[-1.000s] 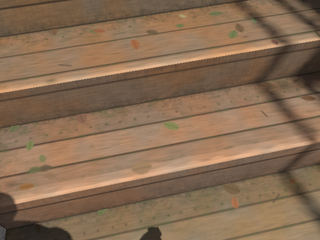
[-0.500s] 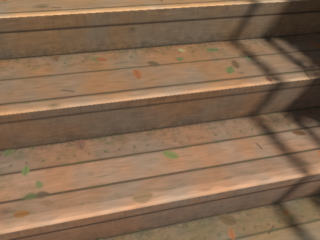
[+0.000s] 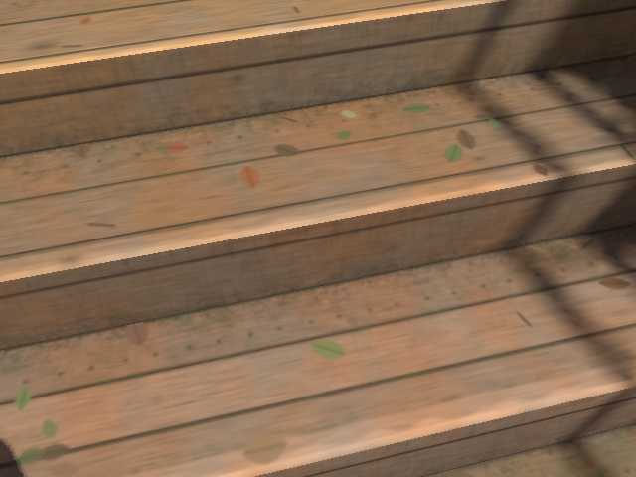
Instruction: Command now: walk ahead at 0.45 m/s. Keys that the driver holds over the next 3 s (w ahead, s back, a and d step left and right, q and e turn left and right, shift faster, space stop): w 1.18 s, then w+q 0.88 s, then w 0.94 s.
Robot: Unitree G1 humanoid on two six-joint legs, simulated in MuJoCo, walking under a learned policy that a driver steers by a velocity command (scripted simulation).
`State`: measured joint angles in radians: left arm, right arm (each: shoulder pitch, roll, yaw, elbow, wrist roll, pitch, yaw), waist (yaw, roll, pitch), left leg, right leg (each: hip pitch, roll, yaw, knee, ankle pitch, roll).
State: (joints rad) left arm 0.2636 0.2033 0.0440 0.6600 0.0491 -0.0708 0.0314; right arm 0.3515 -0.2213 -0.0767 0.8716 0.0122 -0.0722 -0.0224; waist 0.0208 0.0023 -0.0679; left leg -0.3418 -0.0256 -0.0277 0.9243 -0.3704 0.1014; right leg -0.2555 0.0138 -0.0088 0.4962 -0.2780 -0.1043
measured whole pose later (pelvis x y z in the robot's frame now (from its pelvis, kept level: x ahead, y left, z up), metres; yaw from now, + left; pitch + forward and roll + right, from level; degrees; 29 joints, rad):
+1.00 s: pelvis +0.53 -0.11 +0.30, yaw +0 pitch +3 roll -3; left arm 0.27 0.19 0.07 0.93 0.03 -0.07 0.00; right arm 0.23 -0.18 -0.06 0.72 -0.03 -0.11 0.00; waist -0.03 0.04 -0.05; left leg -0.81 -0.03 -0.11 1.96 -0.08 0.13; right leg -0.53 0.03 -0.20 0.86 -0.38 -0.10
